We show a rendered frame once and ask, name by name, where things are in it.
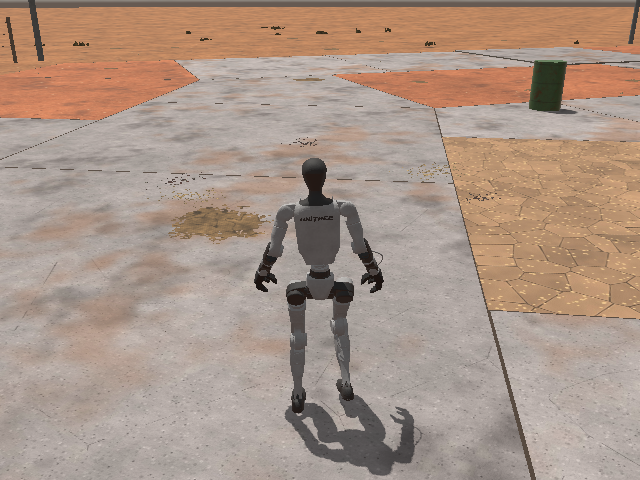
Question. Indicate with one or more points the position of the humanoid robot head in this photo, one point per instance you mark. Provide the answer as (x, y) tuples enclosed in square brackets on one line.
[(314, 174)]

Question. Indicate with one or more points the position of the right robot upper arm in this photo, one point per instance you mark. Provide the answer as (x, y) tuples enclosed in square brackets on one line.
[(348, 209)]

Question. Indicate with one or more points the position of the left robot upper arm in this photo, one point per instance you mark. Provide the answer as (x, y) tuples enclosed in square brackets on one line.
[(285, 213)]

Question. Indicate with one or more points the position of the right robot forearm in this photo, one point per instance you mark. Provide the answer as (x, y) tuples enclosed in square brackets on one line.
[(369, 261)]

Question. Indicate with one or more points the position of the right robot hand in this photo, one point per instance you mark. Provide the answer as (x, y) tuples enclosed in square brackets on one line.
[(376, 278)]

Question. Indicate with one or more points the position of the left robot forearm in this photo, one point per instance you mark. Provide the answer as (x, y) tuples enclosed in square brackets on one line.
[(266, 263)]

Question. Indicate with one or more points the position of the robot right foot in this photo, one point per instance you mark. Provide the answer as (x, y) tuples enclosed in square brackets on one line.
[(347, 392)]

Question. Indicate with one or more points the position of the left robot hand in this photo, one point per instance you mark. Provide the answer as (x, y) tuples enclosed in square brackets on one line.
[(259, 279)]

